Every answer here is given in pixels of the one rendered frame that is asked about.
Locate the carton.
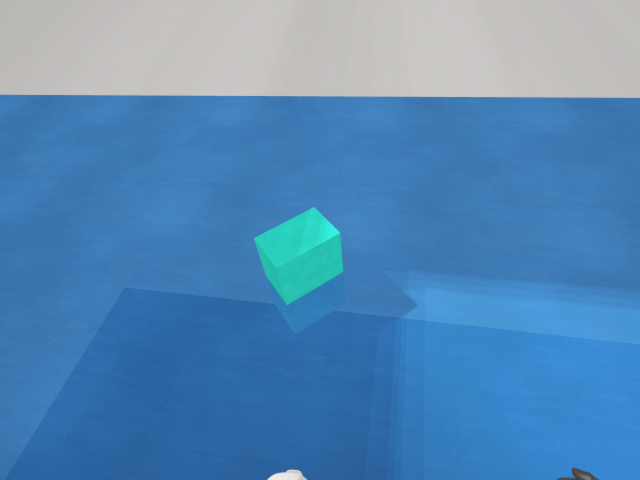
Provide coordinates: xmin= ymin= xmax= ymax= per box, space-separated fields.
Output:
xmin=254 ymin=207 xmax=343 ymax=305

